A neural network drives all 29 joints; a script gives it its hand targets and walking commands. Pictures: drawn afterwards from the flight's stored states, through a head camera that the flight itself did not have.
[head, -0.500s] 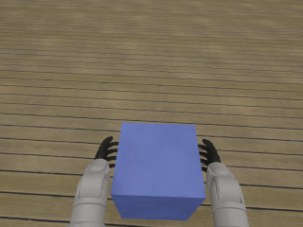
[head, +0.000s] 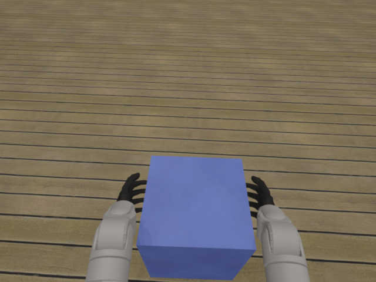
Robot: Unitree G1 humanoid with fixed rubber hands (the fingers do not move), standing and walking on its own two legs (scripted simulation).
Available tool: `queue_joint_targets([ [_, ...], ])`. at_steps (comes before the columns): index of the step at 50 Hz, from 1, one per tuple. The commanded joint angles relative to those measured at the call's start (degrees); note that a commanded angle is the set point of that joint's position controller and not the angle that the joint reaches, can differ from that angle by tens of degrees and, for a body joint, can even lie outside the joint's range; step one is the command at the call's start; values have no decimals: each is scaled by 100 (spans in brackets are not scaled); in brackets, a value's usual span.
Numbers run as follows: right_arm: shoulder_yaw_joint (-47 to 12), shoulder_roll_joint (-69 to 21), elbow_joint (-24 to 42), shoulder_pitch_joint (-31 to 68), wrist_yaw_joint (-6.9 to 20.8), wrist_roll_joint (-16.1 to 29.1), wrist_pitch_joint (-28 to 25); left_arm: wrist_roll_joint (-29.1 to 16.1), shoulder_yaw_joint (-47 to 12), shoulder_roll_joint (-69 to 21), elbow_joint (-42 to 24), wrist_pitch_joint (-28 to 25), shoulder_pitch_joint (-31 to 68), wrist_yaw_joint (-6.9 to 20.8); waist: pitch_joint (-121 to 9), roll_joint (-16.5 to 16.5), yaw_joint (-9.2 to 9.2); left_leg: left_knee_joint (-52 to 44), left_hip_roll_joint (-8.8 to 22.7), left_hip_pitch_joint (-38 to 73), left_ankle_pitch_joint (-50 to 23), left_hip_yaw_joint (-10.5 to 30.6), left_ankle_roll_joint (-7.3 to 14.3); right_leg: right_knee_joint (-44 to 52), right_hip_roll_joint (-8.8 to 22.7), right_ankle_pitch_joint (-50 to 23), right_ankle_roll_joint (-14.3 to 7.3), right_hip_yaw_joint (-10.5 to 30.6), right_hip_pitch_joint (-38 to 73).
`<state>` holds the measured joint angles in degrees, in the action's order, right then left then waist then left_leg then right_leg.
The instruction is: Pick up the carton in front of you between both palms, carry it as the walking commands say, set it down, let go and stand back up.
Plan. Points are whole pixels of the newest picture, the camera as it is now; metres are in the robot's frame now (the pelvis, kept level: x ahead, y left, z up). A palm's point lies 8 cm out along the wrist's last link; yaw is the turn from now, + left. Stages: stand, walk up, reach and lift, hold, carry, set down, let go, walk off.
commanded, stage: carry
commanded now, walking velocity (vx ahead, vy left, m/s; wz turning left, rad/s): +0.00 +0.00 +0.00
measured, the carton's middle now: (193, 220) +0.30 +0.00 -0.05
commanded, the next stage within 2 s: hold in 0.22 s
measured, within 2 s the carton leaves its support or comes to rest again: neither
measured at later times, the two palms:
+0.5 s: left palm (148, 197) +0.30 +0.10 +0.04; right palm (289, 230) +0.24 -0.19 +0.04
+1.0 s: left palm (129, 187) +0.32 +0.15 +0.05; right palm (266, 223) +0.24 -0.14 +0.05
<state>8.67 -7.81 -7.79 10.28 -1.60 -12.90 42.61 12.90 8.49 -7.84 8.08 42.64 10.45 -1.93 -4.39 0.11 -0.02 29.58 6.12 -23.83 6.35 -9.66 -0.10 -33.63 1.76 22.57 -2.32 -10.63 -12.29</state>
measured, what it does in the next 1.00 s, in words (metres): shifts its weight, turning right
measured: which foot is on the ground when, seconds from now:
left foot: down 0.00-1.00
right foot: down 0.00-1.00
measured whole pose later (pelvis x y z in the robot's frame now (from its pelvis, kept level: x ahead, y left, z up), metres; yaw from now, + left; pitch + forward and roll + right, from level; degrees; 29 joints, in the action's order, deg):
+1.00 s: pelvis +0.01 +0.08 +0.02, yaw -16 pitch -6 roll +0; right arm 14.5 -8.9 -19.1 15.6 0.9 -16.4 37.8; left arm 17.0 12.0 -8.7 14.9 41.6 15.2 -0.8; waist 0.9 3.0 -0.6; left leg 21.5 -2.3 -9.0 6.5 1.6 1.2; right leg -22.5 0.7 14.6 0.9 9.2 -2.5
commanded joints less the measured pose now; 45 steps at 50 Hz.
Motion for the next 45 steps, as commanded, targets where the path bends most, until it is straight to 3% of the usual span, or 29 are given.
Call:
queue_joint_targets([
  [1, -3271, -5096, 485, 2626, 1291, 1461, -251, -1491, -3263, -5081, -536, -263, 2653, 1342, -1457, 26, -15, -105, 354, 1152, -846, 427, 64, 759, 751, -1570, 33, 650, -148],
  [11, -3296, -5114, 517, 2633, 1287, 1475, -251, -1525, -3305, -5100, -574, -268, 2679, 1350, -1469, 30, -19, -82, 350, 1161, -878, 405, 53, 737, 752, -1638, 28, 640, -145],
  [12, -3121, -5233, 178, 2254, 1310, 1370, -381, -1469, -3140, -5104, -745, -306, 2159, 1360, -573, 953, 48, -19, -1389, 3189, -1224, 1218, 221, 1530, -104, -3020, 36, 2022, -1018],
  [13, -2895, -5152, 123, 2067, 1231, 1146, -588, -1422, -3162, -4925, -1110, -412, 2415, 1398, -786, 898, 170, -136, -1293, 3124, -1515, 1353, 213, 1440, -72, -3534, 55, 2042, -559],
  [14, -2869, -5114, 99, 2005, 1174, 1013, -664, -1457, -3307, -4930, -960, -425, 2491, 1425, -905, 590, 196, -288, -1248, 2721, -1707, 1350, 138, 1287, -193, -4008, 120, 1943, 159],
  [16, -2778, -5099, 36, 2181, 1122, 976, -766, -1496, -3457, -4971, -875, -537, 2701, 1501, -1016, 400, 208, -479, -1317, 2376, -1314, 1283, 54, 1344, -295, -3704, 209, 1839, 821],
  [17, -2755, -5149, -1, 2253, 1095, 1018, -819, -1522, -3462, -4947, -833, -590, 2771, 1520, -976, 464, 250, -526, -1311, 2420, -1156, 1289, 46, 1441, -339, -3321, 245, 1787, 841],
  [22, -3265, -5350, 28, 2912, 1346, 1371, -745, -1339, -3253, -5190, -376, -598, 2563, 1421, -978, 288, -179, -667, -1424, 2529, -730, 1246, 10, 1448, -449, -2829, 408, 1681, 665],
  [26, -3194, -5375, -243, 3181, 1551, 1441, -646, -1152, -2993, -5328, 11, -534, 2621, 1403, -654, 197, -296, -777, -1382, 2785, -435, 1227, 8, 1575, -550, -1954, 394, 1618, 150],
  [37, -2589, -5519, -729, 3215, 1718, 1190, -669, -1308, -3142, -5716, 188, -432, 3248, 1655, -904, -182, 43, -978, -1052, 3503, -228, 1348, -155, 1659, -746, -983, 89, 1501, -400],
  [45, -2443, -5572, -838, 3391, 1758, 1106, -727, -1306, -3053, -5755, 380, -406, 3363, 1736, -924, -180, 48, -1097, -913, 3486, 147, 1482, -175, 1669, -761, -784, 25, 1516, -445],
])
